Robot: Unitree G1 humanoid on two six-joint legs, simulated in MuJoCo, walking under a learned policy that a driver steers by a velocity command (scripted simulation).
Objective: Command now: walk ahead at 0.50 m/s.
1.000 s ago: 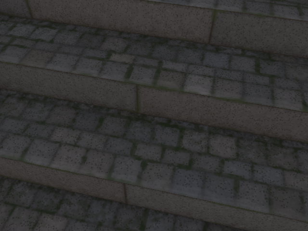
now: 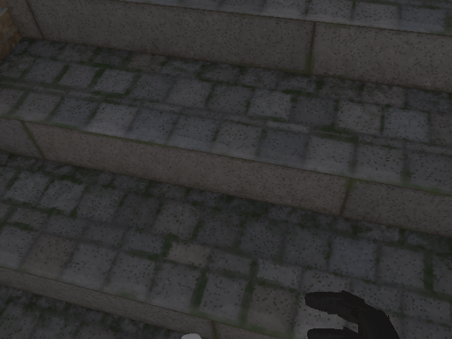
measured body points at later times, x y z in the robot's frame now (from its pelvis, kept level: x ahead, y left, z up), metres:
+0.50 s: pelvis +0.29 +0.00 +0.16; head +0.30 +0.01 +0.61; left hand +0.53 +0.15 +0.06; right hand +0.16 -0.14 +0.01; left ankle +0.17 +0.06 -0.59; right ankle +0.45 -0.13 -0.33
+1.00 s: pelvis +0.60 -0.02 +0.31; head +0.59 -0.02 +0.76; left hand +0.53 +0.16 +0.16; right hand +0.83 -0.24 +0.27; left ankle +0.81 +0.05 -0.23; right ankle +0.45 -0.11 -0.42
